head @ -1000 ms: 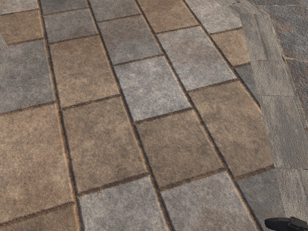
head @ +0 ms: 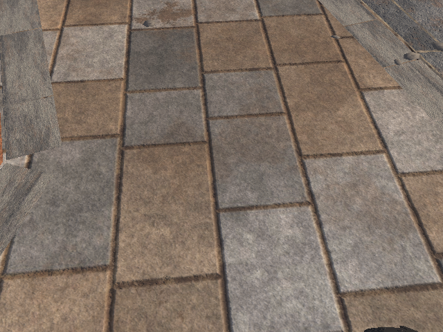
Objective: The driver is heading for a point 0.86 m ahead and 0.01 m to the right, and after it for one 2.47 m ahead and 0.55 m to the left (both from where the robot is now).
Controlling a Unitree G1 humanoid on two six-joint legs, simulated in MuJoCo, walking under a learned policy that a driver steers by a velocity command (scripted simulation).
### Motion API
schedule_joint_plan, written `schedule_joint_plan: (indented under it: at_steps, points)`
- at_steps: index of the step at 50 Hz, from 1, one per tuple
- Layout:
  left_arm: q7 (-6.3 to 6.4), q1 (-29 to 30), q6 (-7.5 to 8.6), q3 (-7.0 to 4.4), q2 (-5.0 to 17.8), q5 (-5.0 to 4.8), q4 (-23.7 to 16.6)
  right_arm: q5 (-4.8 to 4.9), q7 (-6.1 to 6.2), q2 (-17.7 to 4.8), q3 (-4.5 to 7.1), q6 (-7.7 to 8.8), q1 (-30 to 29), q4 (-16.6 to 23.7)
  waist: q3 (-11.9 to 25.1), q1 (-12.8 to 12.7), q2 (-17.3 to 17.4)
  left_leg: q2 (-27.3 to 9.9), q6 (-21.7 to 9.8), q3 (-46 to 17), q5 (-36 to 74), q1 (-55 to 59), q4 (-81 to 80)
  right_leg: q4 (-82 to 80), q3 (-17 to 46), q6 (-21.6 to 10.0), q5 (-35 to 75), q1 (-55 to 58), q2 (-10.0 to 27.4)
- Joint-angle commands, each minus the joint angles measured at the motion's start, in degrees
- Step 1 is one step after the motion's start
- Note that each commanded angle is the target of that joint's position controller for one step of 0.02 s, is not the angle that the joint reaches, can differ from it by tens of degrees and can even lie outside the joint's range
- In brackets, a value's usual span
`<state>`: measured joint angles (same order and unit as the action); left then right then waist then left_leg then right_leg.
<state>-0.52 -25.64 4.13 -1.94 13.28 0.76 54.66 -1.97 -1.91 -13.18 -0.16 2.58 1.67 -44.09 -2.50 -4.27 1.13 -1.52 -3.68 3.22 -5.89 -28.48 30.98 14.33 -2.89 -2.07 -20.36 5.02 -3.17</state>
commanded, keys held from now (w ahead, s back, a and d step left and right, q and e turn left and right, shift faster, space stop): w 1.00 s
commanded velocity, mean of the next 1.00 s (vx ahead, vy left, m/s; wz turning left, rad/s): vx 0.50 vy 0.00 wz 0.01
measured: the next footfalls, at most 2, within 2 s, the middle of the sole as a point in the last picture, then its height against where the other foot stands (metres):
left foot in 0.02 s outside the picture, level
right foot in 0.58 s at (274, 329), level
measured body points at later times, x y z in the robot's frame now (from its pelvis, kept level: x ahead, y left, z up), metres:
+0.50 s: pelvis +0.26 +0.02 +0.01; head +0.28 +0.02 +0.45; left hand +0.45 +0.24 -0.11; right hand +0.19 -0.23 -0.14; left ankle +0.14 +0.09 -0.73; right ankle +0.42 -0.10 -0.70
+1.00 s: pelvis +0.53 -0.02 +0.01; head +0.55 -0.02 +0.46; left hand +0.46 +0.22 -0.13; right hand +0.69 -0.25 -0.12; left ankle +0.69 +0.12 -0.69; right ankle +0.44 -0.09 -0.73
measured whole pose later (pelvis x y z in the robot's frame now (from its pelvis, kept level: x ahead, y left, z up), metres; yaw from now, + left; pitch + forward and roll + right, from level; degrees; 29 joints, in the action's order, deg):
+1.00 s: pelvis +0.53 -0.02 +0.01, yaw +0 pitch +0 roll -1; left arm -0.1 -25.7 5.1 -1.8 10.8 0.7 59.5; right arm -1.5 -1.8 -12.2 1.7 1.8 3.8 -52.1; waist -2.5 -3.0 2.1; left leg -5.3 -1.4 2.2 -1.4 -34.5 38.6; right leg 10.5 -4.8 -4.5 -13.9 3.0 -4.8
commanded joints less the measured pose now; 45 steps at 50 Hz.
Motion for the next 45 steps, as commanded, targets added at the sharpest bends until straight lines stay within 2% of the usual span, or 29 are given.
schedule_joint_plan:
  at_steps: [1,2,3,4,5,6,8,11,14,17,20,24,26,27,28,29,30,31,32,33,34,35,36,38,40,43,45]
  points:
    - [0.58,0.5,0.02,-1.72,9.1,-0.01,-1.8,-0.92,1.25,-8.3,3.13,1.74,15.4,-2.3,7.7,9.7,-3.0,2.1,-4.0,0.1,-2.0,22.7,-5.1,20.0,2.6,-5.0,48.0,-6.8,12.4]
    - [0.39,0.4,0.22,-0.73,6.2,-0.84,-4.3,-2.21,2.09,-13.1,4.49,2.05,24.7,-3.8,15.3,12.7,3.8,-11.5,-8.0,-15.8,-8.1,38.0,-6.5,37.7,-0.3,-3.2,29.8,-19.9,8.7]
    - [0.26,-5.3,0.07,-0.3,2.9,-1.48,-4.8,-1.4,2.11,-17.2,5.73,1.35,26.1,-4.5,20.0,9.8,14.9,-23.7,-14.8,-40.4,-9.0,46.6,-13.2,54.6,-0.3,-1.9,-10.3,-36.3,-1.1]
    - [0.73,-0.4,-0.5,-1.79,8.7,0.1,-4.2,0.8,1.81,-13.3,5.09,0.89,22.1,-4.3,13.7,9.4,5.0,-20.4,-13.2,-37.9,-11.8,41.6,-14.3,57.8,6.1,-2.8,-8.3,-41.3,2.2]
    - [0.3,3.1,-0.14,-1.73,7.8,-0.03,-5.2,1.11,1.69,-10.1,4.24,1.01,17.2,-3.7,6.5,7.5,3.3,-18.0,-11.8,-29.5,-9.3,34.0,-15.8,56.2,6.3,-3.0,-3.1,-42.0,4.5]
    - [0.0,4.7,-0.02,-1.42,6.6,-0.16,-5.3,0.87,1.51,-7.6,3.63,1.38,14.5,-3.7,3.8,6.0,2.1,-15.2,-10.1,-23.9,-4.7,28.5,-18.0,52.9,6.0,-2.8,0.3,-40.1,6.4]
    - [-0.59,3.5,-1.28,-1.24,5.4,1.07,-4.3,1.11,1.79,-5.5,3.0,2.1,13.3,-4.8,2.1,3.3,3.5,-11.2,-7.7,-16.8,1.3,22.1,-20.7,49.0,5.2,-1.4,2.7,-35.2,8.0]
    - [-1.39,5.6,-2.5,-1.16,4.4,1.41,-4.8,1.69,1.76,-6.7,3.35,3.29,16.3,-6.9,1.5,2.6,2.5,-10.2,-8.6,-13.1,6.0,21.0,-23.3,46.5,3.7,0.3,5.9,-36.0,8.6]
    - [-1.58,12.8,-2.82,-1.1,4.5,1.32,-6.9,1.71,1.77,-7.0,3.47,3.22,19.2,-8.7,-1.2,3.8,1.8,-9.3,-8.7,-10.8,5.4,22.2,-25.8,41.2,2.6,1.7,11.9,-41.8,9.9]
    - [-1.57,18.8,-2.58,-0.66,3.9,0.97,-8.8,1.66,1.68,-6.8,3.33,3.0,21.7,-10.2,-2.2,5.1,1.6,-8.2,-8.1,-8.4,8.8,24.1,-25.8,33.2,1.3,2.3,16.8,-43.1,9.7]
    - [-1.45,24.1,-2.35,-0.1,3.2,0.75,-10.3,1.44,1.81,-6.9,3.29,2.98,24.7,-11.9,-2.8,6.8,1.9,-8.3,-7.7,-6.8,13.5,27.1,-24.9,26.4,-0.2,1.7,19.7,-42.2,8.4]
    - [-1.2,28.4,-1.85,-0.04,3.9,0.7,-12.2,0.81,2.41,-7.3,3.33,2.61,27.3,-13.9,-3.7,7.5,2.4,-10.6,-7.6,-6.7,19.9,33.8,-22.0,20.8,-0.9,-0.5,17.3,-41.9,6.9]
    - [-0.97,26.9,-1.39,-0.29,4.4,0.7,-12.1,0.62,2.76,-7.9,3.52,2.47,26.2,-14.4,-3.1,6.1,2.6,-11.3,-6.8,-5.9,28.1,35.7,-18.4,18.4,-1.6,-2.4,13.4,-38.2,5.5]
    - [-0.65,23.7,-1.12,-0.63,4.9,0.72,-11.2,0.56,2.88,-8.4,3.64,2.45,25.1,-14.5,-1.5,4.4,3.0,-11.1,-6.0,-5.1,36.3,35.6,-14.4,17.2,-2.3,-3.4,11.2,-33.1,3.8]
    - [-0.19,17.2,-0.73,-1.21,5.8,0.85,-9.0,0.59,2.88,-8.9,3.77,2.28,24.3,-14.6,1.9,1.5,2.8,-10.1,-5.2,-4.1,42.5,35.0,-6.7,15.1,-3.1,-4.7,10.6,-25.2,1.8]
    - [0.4,7.0,-0.12,-2.07,7.3,1.47,-5.5,0.89,2.81,-8.4,3.56,2.15,23.5,-14.4,7.4,-2.6,0.9,-7.6,-4.0,-2.0,39.0,29.8,4.9,12.5,-2.3,-6.4,13.0,-11.8,2.2]
    - [1.14,-2.5,0.26,-3.54,12.6,2.94,-3.7,2.07,2.54,-5.3,2.59,2.34,24.6,-12.3,14.9,-4.9,-5.6,-3.4,-2.3,0.7,19.1,14.7,23.2,11.5,13.7,-10.3,7.8,5.1,15.7]
    - [0.68,-3.5,-0.19,-4.55,16.6,2.45,-3.2,2.7,2.19,-2.1,2.36,2.29,30.3,-12.5,19.7,-1.8,-16.0,7.4,-0.9,-0.8,-24.7,-1.9,40.5,4.1,40.0,-17.2,8.4,14.2,28.5]
    - [0.3,1.9,-0.72,-4.02,13.3,0.21,-3.6,1.17,2.38,-6.9,3.71,1.99,25.5,-12.4,13.6,-0.4,-7.1,3.6,-1.9,-7.9,-21.8,-6.3,44.1,2.1,38.0,-15.6,4.2,8.1,25.3]
    - [0.15,7.7,-0.65,-3.05,9.5,-0.2,-4.5,1.13,2.04,-6.5,3.76,2.28,21.5,-11.1,5.7,1.6,-4.6,0.9,-2.1,-7.2,-16.3,-7.3,42.2,0.5,29.1,-14.0,4.9,-0.6,23.5]
    - [-0.05,10.4,-0.28,-2.28,6.5,0.08,-4.7,1.17,1.83,-5.2,3.55,2.38,19.4,-10.9,2.5,2.9,-2.7,-1.1,-2.0,-6.7,-12.8,-5.6,38.9,-1.8,23.4,-12.2,8.8,-6.4,20.7]
    - [0.07,11.0,0.12,-1.84,5.1,0.0,-4.0,0.54,1.64,-4.5,3.55,1.85,19.2,-11.0,0.8,4.2,-3.8,-2.3,-1.5,-6.3,-11.3,-3.3,36.2,-3.0,19.1,-10.7,12.9,-10.3,18.3]
    - [0.19,10.9,0.43,-1.4,3.8,-0.02,-3.2,-0.03,1.26,-3.5,3.33,1.08,20.3,-11.4,0.9,5.5,-4.7,-3.0,-0.7,-6.0,-10.4,-0.5,34.3,-4.2,15.6,-9.6,15.5,-13.0,16.6]
    - [0.2,7.8,1.36,-1.47,4.4,-0.13,-1.5,-0.22,0.66,-2.5,3.26,0.17,19.7,-11.3,1.2,6.0,-4.5,-3.0,0.3,-4.7,-9.2,0.1,32.5,-5.2,12.8,-10.0,20.9,-13.8,15.8]
    - [0.25,5.7,1.75,-1.79,5.8,-0.32,-0.3,-0.23,0.33,-2.3,3.22,-0.34,15.7,-10.0,-0.3,5.9,-4.2,-4.1,1.3,-3.7,-5.8,-3.6,29.3,-7.0,10.6,-10.3,21.0,-13.5,15.3]
    - [0.27,2.7,1.64,-1.53,5.4,-0.35,1.1,0.01,0.13,-2.5,3.03,-0.49,7.8,-7.4,-2.5,4.3,-4.2,-4.9,2.7,-2.2,0.1,-8.4,21.2,-8.4,8.1,-9.8,23.0,-11.6,13.9]
    - [0.29,1.2,1.6,-1.35,5.2,-0.34,1.7,0.34,0.02,-1.9,2.61,-0.3,3.4,-6.0,-3.0,3.3,-4.3,-4.3,3.0,-1.0,3.5,-7.7,14.5,-8.2,6.3,-9.1,25.4,-10.8,12.9]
